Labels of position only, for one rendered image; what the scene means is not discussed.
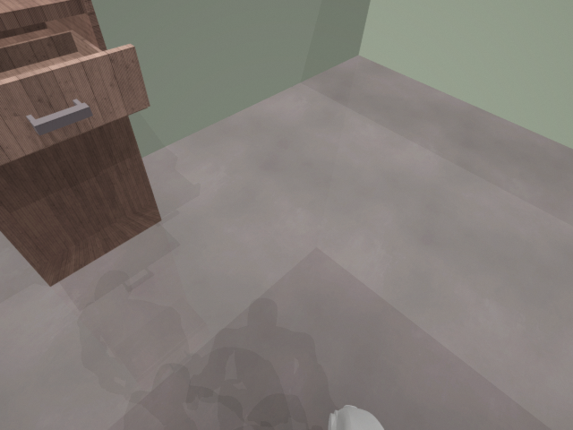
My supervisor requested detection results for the cabinet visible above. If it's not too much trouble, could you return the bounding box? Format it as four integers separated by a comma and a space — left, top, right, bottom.
0, 0, 161, 287

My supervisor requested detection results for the handle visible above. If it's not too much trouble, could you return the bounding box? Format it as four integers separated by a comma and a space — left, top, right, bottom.
26, 99, 93, 135

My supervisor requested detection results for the robot right thigh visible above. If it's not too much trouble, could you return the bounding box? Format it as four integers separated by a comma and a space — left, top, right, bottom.
328, 408, 384, 430

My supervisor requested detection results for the drawer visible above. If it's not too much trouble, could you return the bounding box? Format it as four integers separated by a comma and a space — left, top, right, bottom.
0, 30, 150, 166

